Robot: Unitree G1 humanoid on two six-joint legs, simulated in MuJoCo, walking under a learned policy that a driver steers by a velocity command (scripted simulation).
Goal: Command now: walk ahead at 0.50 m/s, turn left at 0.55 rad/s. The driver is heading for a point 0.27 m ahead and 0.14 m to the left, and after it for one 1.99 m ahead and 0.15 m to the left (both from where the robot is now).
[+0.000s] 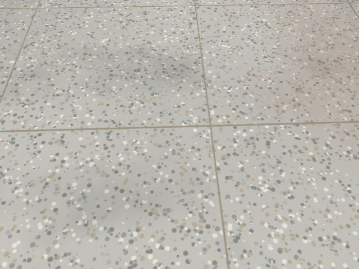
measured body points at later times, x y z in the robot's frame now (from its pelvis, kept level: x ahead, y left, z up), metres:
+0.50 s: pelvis +0.23 -0.01 +0.00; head +0.27 -0.01 +0.45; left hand +0.34 +0.27 -0.10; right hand +0.31 -0.29 -0.13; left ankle +0.08 +0.04 -0.68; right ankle +0.36 -0.07 -0.72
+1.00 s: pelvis +0.26 +0.00 +0.03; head +0.25 +0.01 +0.48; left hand +0.23 +0.26 -0.12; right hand +0.38 -0.22 -0.12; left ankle +0.21 +0.10 -0.72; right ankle +0.36 -0.07 -0.72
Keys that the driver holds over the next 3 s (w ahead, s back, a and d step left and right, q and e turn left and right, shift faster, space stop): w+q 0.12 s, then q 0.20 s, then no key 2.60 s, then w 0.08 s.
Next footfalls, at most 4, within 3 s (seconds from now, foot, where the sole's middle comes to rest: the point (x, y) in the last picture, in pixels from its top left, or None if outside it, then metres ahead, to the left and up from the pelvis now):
0.46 right None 0.40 -0.06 -0.75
0.82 left None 0.24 0.11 -0.75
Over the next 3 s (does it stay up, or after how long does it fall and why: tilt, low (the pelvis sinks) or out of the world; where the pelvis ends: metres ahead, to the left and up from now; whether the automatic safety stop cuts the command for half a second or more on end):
stays up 0.31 0.05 0.02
